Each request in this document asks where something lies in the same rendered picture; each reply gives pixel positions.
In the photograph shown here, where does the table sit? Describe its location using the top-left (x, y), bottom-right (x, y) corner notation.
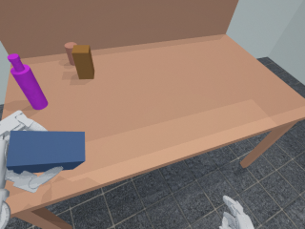
top-left (0, 0), bottom-right (305, 229)

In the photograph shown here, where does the robot left hand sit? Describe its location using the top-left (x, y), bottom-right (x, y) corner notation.
top-left (0, 110), bottom-right (64, 193)

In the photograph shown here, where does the robot left forearm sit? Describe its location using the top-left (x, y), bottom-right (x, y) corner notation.
top-left (0, 188), bottom-right (11, 229)

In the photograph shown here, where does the robot right hand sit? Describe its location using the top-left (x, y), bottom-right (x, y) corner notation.
top-left (219, 196), bottom-right (254, 229)

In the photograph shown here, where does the sponge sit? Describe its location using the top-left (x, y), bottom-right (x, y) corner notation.
top-left (6, 131), bottom-right (86, 175)

